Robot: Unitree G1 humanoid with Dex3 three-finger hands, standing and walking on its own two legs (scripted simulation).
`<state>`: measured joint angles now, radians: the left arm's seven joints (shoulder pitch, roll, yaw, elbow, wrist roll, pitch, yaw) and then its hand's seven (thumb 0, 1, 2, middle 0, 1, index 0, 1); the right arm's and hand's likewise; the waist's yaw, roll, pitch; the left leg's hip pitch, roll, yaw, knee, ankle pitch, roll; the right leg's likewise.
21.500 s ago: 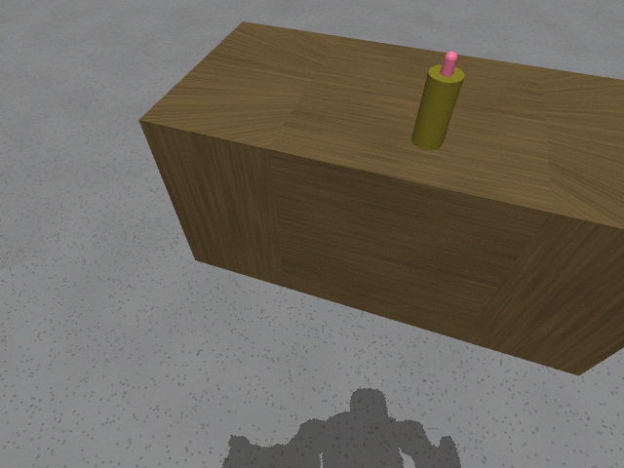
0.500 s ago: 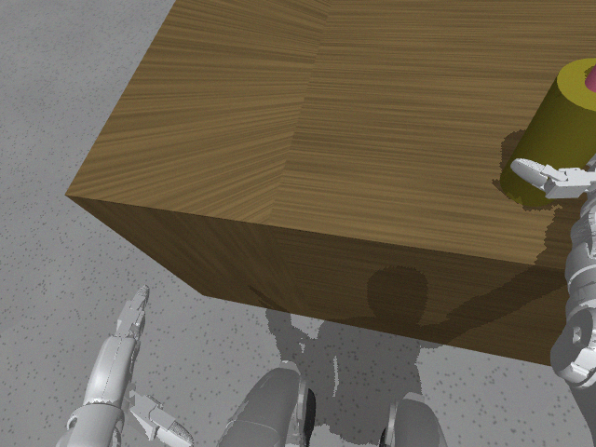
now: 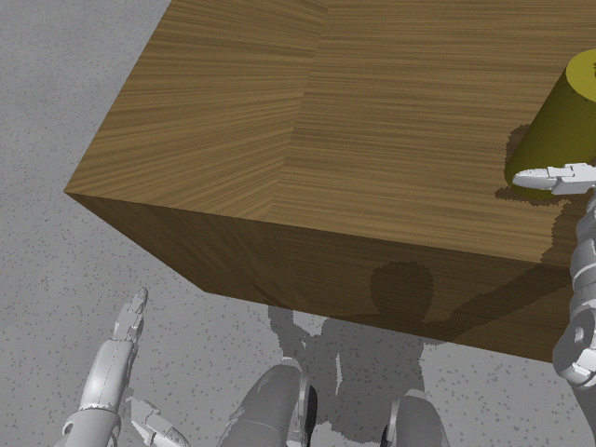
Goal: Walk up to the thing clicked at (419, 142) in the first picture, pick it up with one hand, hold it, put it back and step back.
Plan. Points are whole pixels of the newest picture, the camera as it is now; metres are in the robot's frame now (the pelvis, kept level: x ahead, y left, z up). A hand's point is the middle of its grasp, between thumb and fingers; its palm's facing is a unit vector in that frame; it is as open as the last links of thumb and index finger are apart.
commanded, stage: withdraw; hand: right
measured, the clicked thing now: (575, 121) +0.50 -0.22 +0.08
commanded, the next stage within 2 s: rise in 0.38 s
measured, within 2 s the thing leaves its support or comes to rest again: neither
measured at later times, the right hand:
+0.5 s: hand out of the picture +0.51 -0.30 +0.16, palm faces +0.31 +0.95 -0.02, open 17.1 cm
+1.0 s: hand out of the picture +0.41 -0.34 +0.13, palm faces +0.40 +0.85 -0.33, open 17.3 cm
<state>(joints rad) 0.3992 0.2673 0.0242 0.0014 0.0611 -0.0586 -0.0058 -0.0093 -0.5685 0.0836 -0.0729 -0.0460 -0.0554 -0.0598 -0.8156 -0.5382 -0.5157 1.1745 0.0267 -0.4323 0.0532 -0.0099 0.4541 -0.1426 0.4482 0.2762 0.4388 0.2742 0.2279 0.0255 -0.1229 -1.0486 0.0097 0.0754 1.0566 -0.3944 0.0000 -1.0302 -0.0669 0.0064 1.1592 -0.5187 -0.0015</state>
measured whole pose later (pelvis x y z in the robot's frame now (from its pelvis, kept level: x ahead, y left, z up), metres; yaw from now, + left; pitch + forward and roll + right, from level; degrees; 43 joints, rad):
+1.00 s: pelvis +0.05 -0.01 +0.07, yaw -1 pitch +10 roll +2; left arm 0.34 0.27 0.03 0.27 -0.06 0.03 0.02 -0.01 -0.54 0.08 -0.06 -0.04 -0.06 -0.05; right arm -0.35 -0.54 -0.34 0.79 0.02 -0.05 -0.02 -0.01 0.51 -0.05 0.07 0.05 0.06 0.05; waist 0.04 -0.02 -0.17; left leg -0.52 0.02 0.06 0.65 -0.31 -0.01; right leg -0.49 -0.04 -0.03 0.73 -0.42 0.00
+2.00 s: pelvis +0.01 +0.02 +0.08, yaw -3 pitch -1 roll +0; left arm 0.29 0.19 0.04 0.49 -0.02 -0.10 0.10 -0.01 -0.32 0.26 -0.11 -0.13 -0.10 -0.13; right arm 0.47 -0.25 -0.21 -0.04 0.05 -0.18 -0.05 -0.01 0.52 -0.06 0.06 0.06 0.06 0.05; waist -0.04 -0.02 0.01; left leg -0.31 0.03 0.08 0.57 -0.24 0.01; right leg -0.26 -0.02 -0.01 0.56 -0.29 0.02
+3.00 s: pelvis +0.05 +0.01 +0.09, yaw -3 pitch -1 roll +0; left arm 0.21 0.34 0.02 0.90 0.03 0.00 0.00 0.01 0.90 0.90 -0.21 -0.29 -0.21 -0.29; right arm 0.21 -0.33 0.00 0.87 -0.03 -0.02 -0.02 -0.01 0.57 -0.04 0.06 0.05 0.06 0.05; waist 0.01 -0.02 -0.02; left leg -0.22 0.04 0.07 0.52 -0.28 0.00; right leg -0.16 -0.02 -0.01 0.50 -0.32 0.01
